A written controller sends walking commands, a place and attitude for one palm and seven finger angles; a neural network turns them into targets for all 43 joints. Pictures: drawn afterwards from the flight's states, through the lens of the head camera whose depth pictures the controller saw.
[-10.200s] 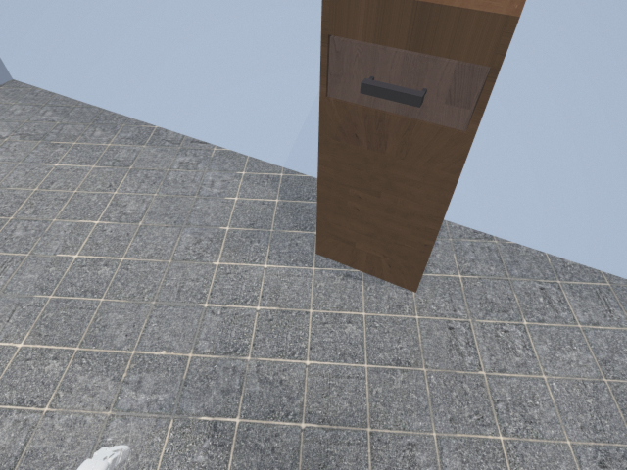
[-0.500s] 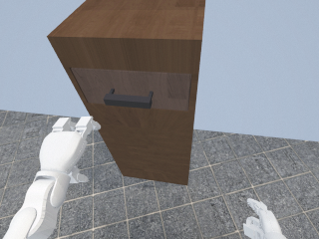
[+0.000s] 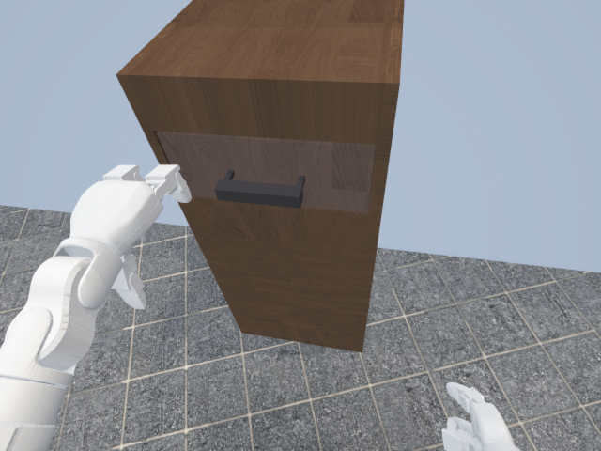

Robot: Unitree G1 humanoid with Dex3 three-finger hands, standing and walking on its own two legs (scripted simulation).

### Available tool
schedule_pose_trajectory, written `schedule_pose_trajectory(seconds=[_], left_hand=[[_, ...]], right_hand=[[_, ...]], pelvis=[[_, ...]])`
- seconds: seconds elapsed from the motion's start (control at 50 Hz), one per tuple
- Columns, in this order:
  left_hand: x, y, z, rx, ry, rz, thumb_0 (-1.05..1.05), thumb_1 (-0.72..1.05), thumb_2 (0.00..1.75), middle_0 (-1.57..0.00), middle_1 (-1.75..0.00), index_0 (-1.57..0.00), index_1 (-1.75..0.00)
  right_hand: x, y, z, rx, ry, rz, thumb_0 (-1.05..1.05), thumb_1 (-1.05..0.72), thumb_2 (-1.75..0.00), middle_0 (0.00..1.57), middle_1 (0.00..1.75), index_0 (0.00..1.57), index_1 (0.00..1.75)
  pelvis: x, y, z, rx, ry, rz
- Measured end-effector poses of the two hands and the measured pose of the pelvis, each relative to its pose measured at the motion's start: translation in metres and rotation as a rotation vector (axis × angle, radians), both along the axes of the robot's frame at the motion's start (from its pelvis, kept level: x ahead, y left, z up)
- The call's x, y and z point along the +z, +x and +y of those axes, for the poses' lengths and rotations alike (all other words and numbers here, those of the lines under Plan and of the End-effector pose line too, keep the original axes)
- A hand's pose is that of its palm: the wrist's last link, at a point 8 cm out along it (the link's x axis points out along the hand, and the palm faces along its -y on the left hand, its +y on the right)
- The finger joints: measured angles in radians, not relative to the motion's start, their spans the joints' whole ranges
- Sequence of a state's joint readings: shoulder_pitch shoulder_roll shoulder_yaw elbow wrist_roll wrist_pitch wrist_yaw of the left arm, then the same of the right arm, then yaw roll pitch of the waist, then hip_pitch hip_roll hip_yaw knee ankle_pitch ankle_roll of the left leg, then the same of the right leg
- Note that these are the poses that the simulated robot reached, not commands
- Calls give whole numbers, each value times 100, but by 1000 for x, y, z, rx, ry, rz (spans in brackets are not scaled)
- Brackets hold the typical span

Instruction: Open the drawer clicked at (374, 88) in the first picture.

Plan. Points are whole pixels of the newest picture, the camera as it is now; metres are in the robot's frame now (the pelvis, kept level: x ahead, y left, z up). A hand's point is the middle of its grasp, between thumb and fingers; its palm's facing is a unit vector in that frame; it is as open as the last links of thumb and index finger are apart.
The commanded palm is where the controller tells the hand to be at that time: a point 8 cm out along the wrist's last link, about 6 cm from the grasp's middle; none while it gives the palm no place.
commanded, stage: raise the hand with hooked fingers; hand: left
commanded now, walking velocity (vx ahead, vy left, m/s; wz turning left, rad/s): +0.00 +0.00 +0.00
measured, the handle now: (262, 185) +0.53 +0.15 +0.02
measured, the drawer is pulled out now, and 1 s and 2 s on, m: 0.00 0.00 0.00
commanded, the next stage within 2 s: move the hooked fingers above the handle in 0.24 s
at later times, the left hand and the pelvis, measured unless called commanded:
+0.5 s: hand (158, 255) +0.30 +0.22 +0.12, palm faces -0.02 -0.05 -1.00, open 13.9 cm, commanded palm +0.29 +0.22 +0.18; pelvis -0.02 -0.02 +0.00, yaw +1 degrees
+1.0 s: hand (203, 227) +0.37 +0.19 +0.09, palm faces -0.07 -0.05 -1.00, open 13.9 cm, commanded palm +0.36 +0.21 +0.17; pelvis +0.00 -0.02 +0.00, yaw +0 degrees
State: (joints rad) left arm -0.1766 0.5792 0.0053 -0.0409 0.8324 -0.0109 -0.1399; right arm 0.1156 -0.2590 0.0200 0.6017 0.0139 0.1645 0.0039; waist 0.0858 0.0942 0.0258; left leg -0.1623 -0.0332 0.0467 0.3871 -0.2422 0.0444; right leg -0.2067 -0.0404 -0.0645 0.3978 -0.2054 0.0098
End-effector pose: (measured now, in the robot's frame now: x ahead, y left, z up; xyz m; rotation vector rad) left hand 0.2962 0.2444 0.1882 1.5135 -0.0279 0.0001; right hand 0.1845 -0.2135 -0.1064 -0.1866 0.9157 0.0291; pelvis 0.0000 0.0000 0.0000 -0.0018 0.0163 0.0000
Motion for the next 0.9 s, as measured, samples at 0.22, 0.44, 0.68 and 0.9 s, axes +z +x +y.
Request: schedule_pose_trajectory(seconds=[0.22,0.44,0.68,0.9], left_hand=[[-8,-21,-14,-80,-3,-43,0,-49,30,-33,-120,-32,-120],[-6,-17,-8,37,3,-21,0,-50,30,-32,-120,-32,-120],[-16,13,-46,-118,7,-19,0,-49,30,-33,-120,-32,-120],[-24,49,-37,-16,22,37,0,-49,30,-32,-120,-31,-120]], right_hand=[[-7,-24,-19,-12,-35,53,1,-91,-90,20,30,19,30],[-2,-13,-20,-13,3,-7,1,-91,-90,20,30,19,30],[-3,-23,-37,-50,-36,-2,1,-91,-90,20,30,20,30],[-19,-56,-56,-121,-46,119,1,-91,-90,20,30,20,30]], pelvis=[[0,-8,-5,3,3,6],[0,-16,-15,7,8,-4],[-1,-17,-24,10,10,15],[-2,-9,-25,-6,14,50]])
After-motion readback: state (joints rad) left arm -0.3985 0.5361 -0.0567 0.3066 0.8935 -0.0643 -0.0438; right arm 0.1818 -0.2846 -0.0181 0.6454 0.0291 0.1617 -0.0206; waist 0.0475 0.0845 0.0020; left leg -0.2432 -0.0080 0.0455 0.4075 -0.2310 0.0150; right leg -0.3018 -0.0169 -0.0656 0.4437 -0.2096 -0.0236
